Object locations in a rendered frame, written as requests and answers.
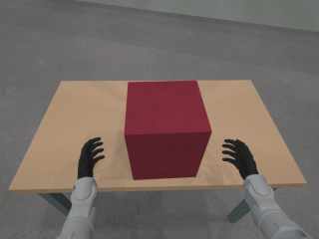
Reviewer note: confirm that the left robot forearm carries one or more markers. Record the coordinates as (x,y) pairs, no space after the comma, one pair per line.
(83,216)

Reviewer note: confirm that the table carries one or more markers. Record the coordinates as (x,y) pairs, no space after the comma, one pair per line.
(83,110)

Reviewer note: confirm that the right robot forearm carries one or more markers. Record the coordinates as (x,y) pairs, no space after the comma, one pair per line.
(266,214)

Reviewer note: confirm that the carton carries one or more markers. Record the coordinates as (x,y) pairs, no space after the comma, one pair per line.
(166,129)

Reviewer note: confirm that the robot right hand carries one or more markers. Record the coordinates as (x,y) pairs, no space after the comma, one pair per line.
(243,161)

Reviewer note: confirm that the robot left hand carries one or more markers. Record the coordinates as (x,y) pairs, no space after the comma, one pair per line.
(87,161)

